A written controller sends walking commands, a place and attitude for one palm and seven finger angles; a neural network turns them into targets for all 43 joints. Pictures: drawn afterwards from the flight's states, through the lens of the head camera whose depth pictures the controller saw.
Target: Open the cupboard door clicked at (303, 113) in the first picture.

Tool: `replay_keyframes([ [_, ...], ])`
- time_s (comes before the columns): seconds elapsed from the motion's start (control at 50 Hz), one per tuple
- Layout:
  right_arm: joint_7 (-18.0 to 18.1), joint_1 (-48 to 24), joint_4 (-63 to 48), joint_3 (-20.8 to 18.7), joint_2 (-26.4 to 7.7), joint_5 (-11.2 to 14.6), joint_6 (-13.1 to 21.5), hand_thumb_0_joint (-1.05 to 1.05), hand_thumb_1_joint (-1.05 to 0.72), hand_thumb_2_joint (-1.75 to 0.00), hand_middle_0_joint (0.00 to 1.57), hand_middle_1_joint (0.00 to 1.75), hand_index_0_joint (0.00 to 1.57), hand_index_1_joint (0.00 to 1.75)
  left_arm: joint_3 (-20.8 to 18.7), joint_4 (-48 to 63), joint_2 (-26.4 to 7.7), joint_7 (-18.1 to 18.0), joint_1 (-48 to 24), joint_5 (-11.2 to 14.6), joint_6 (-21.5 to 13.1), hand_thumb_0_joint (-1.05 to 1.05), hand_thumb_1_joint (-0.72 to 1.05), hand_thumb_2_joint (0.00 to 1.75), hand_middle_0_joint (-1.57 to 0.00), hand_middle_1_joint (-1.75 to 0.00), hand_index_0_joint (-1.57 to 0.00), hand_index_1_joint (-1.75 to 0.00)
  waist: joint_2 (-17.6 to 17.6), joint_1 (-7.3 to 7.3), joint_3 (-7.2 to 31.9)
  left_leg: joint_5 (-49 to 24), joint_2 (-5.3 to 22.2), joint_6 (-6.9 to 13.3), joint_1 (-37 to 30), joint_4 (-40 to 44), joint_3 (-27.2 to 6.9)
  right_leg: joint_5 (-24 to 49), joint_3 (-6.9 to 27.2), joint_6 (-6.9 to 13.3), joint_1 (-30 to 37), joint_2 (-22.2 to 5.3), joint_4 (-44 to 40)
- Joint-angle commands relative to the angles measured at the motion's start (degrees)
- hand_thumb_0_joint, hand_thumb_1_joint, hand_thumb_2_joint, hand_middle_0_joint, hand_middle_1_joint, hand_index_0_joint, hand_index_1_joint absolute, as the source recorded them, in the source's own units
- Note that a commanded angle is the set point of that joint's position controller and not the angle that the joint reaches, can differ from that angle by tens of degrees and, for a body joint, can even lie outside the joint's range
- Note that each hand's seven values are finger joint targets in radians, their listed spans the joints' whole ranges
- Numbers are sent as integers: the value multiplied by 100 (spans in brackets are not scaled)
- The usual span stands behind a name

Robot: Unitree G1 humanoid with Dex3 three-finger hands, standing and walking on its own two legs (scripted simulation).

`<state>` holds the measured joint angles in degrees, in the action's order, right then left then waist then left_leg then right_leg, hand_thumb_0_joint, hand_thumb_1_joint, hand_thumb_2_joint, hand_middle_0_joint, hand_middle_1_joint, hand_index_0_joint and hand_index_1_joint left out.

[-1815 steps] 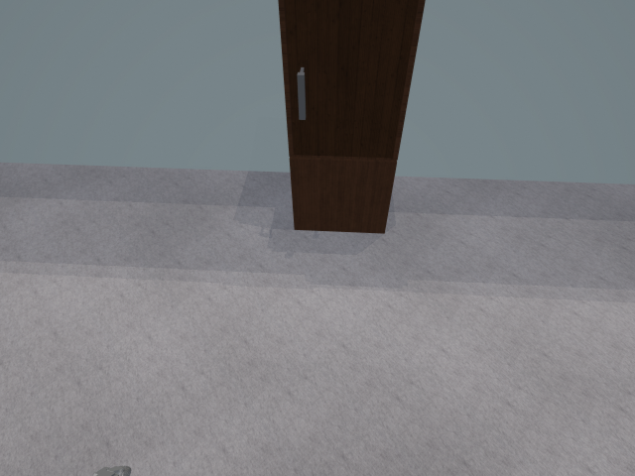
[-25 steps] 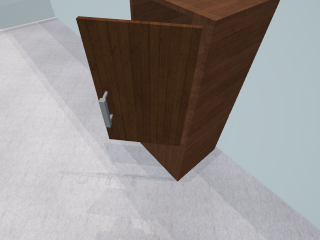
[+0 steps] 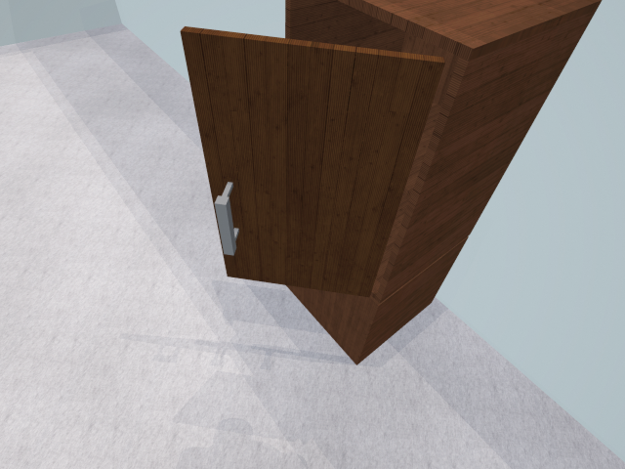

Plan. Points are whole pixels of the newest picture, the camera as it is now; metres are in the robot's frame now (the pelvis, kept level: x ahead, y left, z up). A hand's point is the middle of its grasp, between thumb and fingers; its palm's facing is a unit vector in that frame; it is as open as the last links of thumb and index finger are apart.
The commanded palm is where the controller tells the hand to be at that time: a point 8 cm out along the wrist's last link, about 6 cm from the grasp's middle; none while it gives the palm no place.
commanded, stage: come to a stop and stand still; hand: left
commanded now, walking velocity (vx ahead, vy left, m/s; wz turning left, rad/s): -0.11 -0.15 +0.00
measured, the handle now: (229, 219) +0.56 +0.22 -0.08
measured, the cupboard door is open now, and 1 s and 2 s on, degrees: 43 43 43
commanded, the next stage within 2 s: look again from close up in 1.12 s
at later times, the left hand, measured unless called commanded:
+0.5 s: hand out of the picture +0.07 +0.17 -0.16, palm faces -0.01 -0.97 -0.23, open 7.3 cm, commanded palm none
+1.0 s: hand out of the picture -0.01 +0.10 -0.15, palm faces +0.04 -0.98 -0.21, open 7.4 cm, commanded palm none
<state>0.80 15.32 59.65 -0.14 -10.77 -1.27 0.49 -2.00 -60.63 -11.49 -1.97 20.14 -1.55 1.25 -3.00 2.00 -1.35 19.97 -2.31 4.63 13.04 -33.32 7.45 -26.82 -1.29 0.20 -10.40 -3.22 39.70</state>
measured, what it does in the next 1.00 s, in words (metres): steps on the spot: right foot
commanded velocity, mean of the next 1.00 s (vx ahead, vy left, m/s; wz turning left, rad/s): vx -0.01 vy -0.03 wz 0.00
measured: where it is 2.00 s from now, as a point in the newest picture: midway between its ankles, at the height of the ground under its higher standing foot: outside the picture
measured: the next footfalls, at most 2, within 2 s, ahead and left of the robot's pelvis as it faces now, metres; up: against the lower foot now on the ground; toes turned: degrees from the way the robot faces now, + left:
right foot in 0.40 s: +0.04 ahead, -0.14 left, +0.00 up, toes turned +0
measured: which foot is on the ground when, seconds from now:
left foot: down 0.00-1.00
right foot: up 0.00-0.38, down 0.40-1.00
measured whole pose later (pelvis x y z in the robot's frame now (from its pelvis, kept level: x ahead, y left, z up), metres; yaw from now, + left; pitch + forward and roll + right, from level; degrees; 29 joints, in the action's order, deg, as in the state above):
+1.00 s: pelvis +0.01 -0.07 +0.01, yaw +2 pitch -1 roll +1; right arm 1.2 17.6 65.1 0.5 -9.6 -0.7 0.9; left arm 1.2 -64.3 -7.7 -1.4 17.4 -0.5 -1.4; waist 2.1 -0.4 -1.8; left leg 14.9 2.2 -1.5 8.2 -24.5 3.7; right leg -15.4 -3.2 3.4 -10.2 1.7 26.5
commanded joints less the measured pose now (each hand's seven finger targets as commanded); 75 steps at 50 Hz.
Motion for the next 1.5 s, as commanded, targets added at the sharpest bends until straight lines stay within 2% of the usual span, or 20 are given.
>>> replay_keyframes([
  [0.0,181,656,-205,-113,-787,13,132,0,-90,-90,20,30,20,30,-25,495,-443,-73,-477,27,-95,0,90,90,-20,-30,-20,-30,443,-273,-261,-4170,2149,1000,-708,1553,-2203,-473,334,118,-1709,-170,1961],
  [0.02,188,398,-279,-109,-792,18,179,0,-90,-90,20,30,20,30,-18,422,-437,-51,-415,30,-95,0,90,90,-20,-30,-20,-30,276,-174,-191,-4310,2017,960,-597,1581,-1922,-191,356,66,-1540,-224,1884],
  [0.08,234,187,-213,-94,-766,68,259,0,-90,-90,20,30,20,30,-16,288,-432,-11,-259,44,-37,0,90,90,-20,-30,-20,-30,605,-53,38,-4833,1709,712,-648,1585,-1330,408,283,-64,-1174,-155,1414],
  [0.18,262,366,1,-98,-492,39,184,0,-90,-90,20,30,20,30,38,255,-190,-14,-445,45,58,0,90,90,-20,-30,-20,-30,669,-187,68,-4711,1701,596,-813,1492,-1275,541,133,-168,-1119,-71,757],
  [0.26,243,457,109,-169,-534,7,136,0,-90,-90,20,30,20,30,37,342,-167,-6,-765,46,50,0,90,90,-20,-30,-20,-30,860,-304,100,-4367,1656,566,-889,1431,-1302,484,16,-137,-1004,-15,261],
  [0.3,230,467,145,-174,-523,-7,137,0,-90,-90,20,30,20,30,28,365,-211,-9,-859,49,14,0,90,90,-20,-30,-20,-30,885,-307,19,-4212,1644,522,-797,1363,-1323,527,-18,-97,-791,-15,-253],
  [0.32,134,124,-67,-270,-1017,119,115,0,-90,-90,20,30,20,30,66,-35,-339,-163,-107,41,-101,0,90,90,-20,-30,-20,-30,733,-77,633,-5202,1653,209,-944,378,-1259,1219,132,-27,-648,-159,-256],
  [0.34,93,62,-341,-208,-644,57,118,0,-90,-90,20,30,20,30,103,248,-297,-165,-150,90,-154,0,90,90,-20,-30,-20,-30,594,6,675,-3196,1374,-22,-338,483,-1098,1171,199,91,-255,-76,-938],
  [0.36,106,273,-360,-142,-453,35,164,0,-90,-90,20,30,20,30,119,310,-274,-131,-342,58,-192,0,90,90,-20,-30,-20,-30,801,-186,440,-2897,1081,-198,-132,493,-1019,1823,375,257,-268,-182,-951],
  [0.38,101,276,-372,-71,-242,-6,193,0,-90,-90,20,30,20,30,135,315,-364,-95,-408,78,-281,0,90,90,-20,-30,-20,-30,1069,-144,300,-2628,891,-275,-40,555,-952,2577,554,328,-200,-350,-1051],
  [0.4,105,345,-419,-80,-206,19,209,0,-90,-90,20,30,20,30,169,315,-457,-68,-496,70,-287,0,90,90,-20,-30,-20,-30,1182,-263,92,-2601,789,-347,-128,785,-998,2688,448,326,-342,-338,-966],
  [0.42,105,462,-345,-103,-309,21,224,0,-90,-90,20,30,20,30,157,271,-432,-71,-421,69,-289,0,90,90,-20,-30,-20,-30,1009,-269,387,-3510,878,-299,-430,686,-1033,2842,365,279,-203,-179,-799],
  [0.44,121,517,-311,-128,-431,30,200,0,-90,-90,20,30,20,30,149,226,-395,-86,-388,101,-290,0,90,90,-20,-30,-20,-30,414,-271,598,-3635,982,-215,-657,559,-990,2807,286,245,-85,-119,-802],
  [0.48,137,495,-296,-134,-452,42,168,0,-90,-90,20,30,20,30,179,238,-307,-85,-525,100,-261,0,90,90,-20,-30,-20,-30,33,-297,212,-2989,982,-175,-492,739,-935,2627,282,220,-168,-125,-967],
  [0.56,77,282,-250,-88,-409,37,85,0,-90,-90,20,30,20,30,194,248,-403,-33,-556,96,-224,0,90,90,-20,-30,-20,-30,88,-281,-599,-582,779,-243,4,1189,-859,1376,643,270,-593,-234,-1600],
  [0.62,45,354,-161,-68,-354,28,59,0,-90,-90,20,30,20,30,183,233,-490,-18,-485,98,-273,0,90,90,-20,-30,-20,-30,2,-324,-503,-370,654,-282,-154,1148,-751,957,841,327,-668,-316,-1918],
  [0.7,35,416,-20,-39,-369,32,70,0,-90,-90,20,30,20,30,183,180,-517,-5,-421,108,-316,0,90,90,-20,-30,-20,-30,53,-335,-369,-548,668,-297,-308,1153,-718,1000,864,330,-640,-322,-2060],
  [0.94,85,497,392,6,-277,60,114,0,-90,-90,20,30,20,30,176,-167,-444,-16,-132,125,-391,0,90,90,-20,-30,-20,-30,178,-264,-163,-1028,750,-382,-376,1187,-657,2398,736,318,-96,-374,-2002],
  [1.2,125,526,499,11,-193,59,107,0,-90,-90,20,30,20,30,167,-255,-353,-27,-59,110,-359,0,90,90,-20,-30,-20,-30,317,-215,-360,-1055,792,-407,-286,1242,-658,2309,648,289,-92,-322,-2070],
  [1.48,148,463,496,-15,-217,55,135,0,-90,-90,20,30,20,30,114,-201,-405,-22,-115,100,-359,0,90,90,-20,-30,-20,-30,201,-195,-195,-1390,854,-395,-384,1277,-678,2830,516,280,114,-312,-1920],
])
